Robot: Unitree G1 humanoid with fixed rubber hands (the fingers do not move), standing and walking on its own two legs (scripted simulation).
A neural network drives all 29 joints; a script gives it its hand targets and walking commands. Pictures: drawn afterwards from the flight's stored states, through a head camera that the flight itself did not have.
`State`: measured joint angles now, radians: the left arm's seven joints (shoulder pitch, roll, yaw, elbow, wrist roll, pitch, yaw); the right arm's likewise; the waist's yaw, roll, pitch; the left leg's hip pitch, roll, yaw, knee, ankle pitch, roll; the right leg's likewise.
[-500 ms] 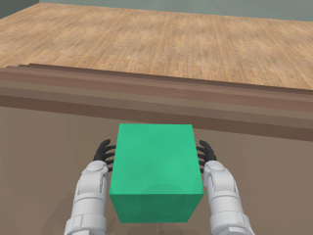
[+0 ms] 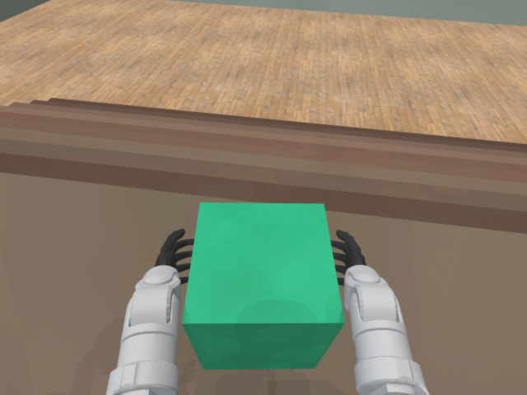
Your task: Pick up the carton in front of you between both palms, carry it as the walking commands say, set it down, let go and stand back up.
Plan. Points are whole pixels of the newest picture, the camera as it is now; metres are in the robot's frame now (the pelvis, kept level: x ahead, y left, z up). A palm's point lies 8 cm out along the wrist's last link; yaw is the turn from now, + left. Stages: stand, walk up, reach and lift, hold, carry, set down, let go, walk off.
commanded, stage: reach and lift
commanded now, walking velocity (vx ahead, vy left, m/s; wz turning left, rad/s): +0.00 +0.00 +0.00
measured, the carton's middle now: (260, 290) +0.30 +0.00 -0.05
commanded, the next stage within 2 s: hold in 0.36 s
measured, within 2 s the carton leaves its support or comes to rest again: neither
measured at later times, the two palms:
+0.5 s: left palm (162, 272) +0.28 +0.15 +0.05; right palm (357, 273) +0.28 -0.15 +0.05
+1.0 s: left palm (164, 270) +0.28 +0.15 +0.05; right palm (361, 271) +0.28 -0.15 +0.05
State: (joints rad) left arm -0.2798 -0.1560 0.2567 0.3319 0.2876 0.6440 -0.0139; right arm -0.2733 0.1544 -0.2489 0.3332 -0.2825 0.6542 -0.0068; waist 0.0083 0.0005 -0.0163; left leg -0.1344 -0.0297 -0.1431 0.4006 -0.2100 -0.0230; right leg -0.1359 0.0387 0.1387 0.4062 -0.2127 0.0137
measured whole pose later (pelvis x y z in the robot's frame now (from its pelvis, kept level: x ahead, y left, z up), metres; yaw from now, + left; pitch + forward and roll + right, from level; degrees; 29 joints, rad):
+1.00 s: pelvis -0.01 +0.00 +0.00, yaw +0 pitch -7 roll +0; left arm -0.31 -0.16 0.25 0.26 0.29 0.75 -0.02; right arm -0.30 0.16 -0.26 0.26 -0.29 0.75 0.01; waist 0.01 0.00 0.01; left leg -0.06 -0.03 -0.13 0.37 -0.19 -0.02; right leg -0.06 0.04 0.14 0.38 -0.20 0.01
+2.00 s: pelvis +0.27 +0.05 -0.02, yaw -3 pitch +5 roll +1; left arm 0.08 -0.13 0.07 -0.51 -0.02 1.14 0.19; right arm 0.05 0.13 -0.04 -0.43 0.00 1.11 -0.20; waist 0.02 -0.03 -0.16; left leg -0.37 0.01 0.23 0.58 -0.31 0.08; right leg -0.28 -0.09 -0.06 0.94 -0.51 0.02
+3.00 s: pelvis +0.91 +0.06 -0.02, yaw +0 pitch +5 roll -1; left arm -0.49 -0.11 0.29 -0.03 0.03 0.94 0.23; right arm -0.47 0.13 -0.25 -0.02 0.01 0.94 -0.20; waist -0.07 -0.02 0.05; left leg -0.49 -0.01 0.17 0.64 -0.24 0.12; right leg -0.53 -0.02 0.00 1.35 -0.42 -0.06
